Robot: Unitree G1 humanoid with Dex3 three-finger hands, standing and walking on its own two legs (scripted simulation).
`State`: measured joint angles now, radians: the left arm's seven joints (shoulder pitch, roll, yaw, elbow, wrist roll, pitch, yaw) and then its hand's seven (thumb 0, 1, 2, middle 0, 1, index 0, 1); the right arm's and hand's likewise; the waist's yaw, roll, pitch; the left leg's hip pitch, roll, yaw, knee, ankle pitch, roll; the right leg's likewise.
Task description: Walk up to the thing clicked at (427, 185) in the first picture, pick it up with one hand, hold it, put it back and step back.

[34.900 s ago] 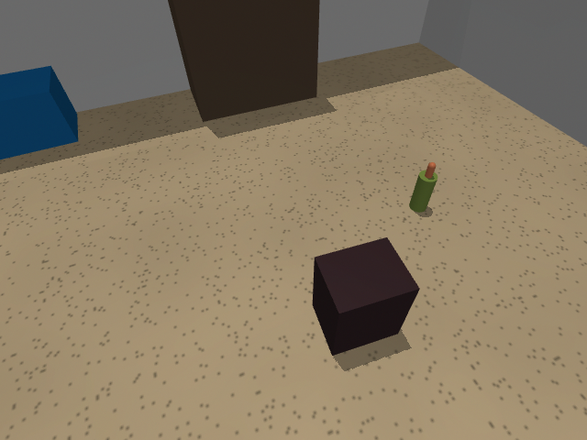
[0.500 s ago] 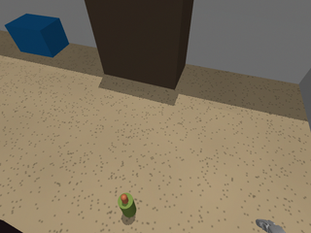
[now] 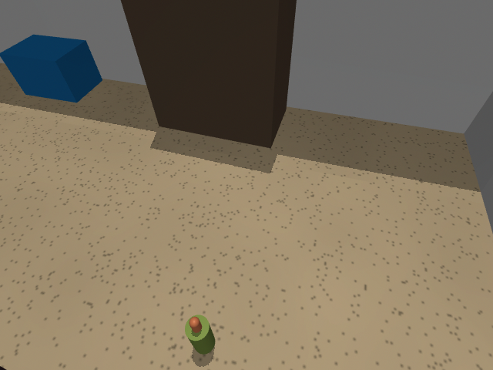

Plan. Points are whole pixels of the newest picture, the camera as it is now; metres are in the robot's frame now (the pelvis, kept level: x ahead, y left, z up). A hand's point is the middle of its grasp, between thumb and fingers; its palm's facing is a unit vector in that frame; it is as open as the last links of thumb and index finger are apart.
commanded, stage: walk up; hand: left
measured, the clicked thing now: (199, 332) +0.35 +0.21 -0.65
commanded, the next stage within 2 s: stand in 0.38 s
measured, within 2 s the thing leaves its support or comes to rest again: neither
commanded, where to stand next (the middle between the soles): +0.08 +0.00 m, yaw -2 degrees
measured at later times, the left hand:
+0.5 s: hand out of the picture +0.10 +0.25 -0.16, palm faces -0.01 -0.94 -0.33, open 7.4 cm
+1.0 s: hand out of the picture +0.11 +0.24 -0.15, palm faces -0.03 -0.94 -0.34, open 7.4 cm
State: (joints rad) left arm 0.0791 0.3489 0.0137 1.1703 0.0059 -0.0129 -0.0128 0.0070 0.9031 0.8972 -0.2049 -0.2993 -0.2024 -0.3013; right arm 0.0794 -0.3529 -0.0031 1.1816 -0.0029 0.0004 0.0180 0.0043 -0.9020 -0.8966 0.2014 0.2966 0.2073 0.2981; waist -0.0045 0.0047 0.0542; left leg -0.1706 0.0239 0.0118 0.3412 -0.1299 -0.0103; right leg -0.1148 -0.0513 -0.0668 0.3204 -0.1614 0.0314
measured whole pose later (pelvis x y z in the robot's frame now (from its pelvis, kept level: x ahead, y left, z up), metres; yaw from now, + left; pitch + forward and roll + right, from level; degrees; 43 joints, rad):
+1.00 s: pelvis +0.02 -0.01 +0.00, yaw +0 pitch -2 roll +0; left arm 0.10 0.35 0.00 1.14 0.01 -0.01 -0.01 0.01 0.90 0.90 -0.20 -0.30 -0.20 -0.30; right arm 0.08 -0.35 0.00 1.16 -0.01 -0.01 0.01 0.00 -0.90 -0.90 0.20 0.30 0.21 0.30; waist -0.01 0.00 0.05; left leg -0.12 0.04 0.02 0.31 -0.15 -0.03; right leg -0.08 -0.04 -0.06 0.31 -0.19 0.02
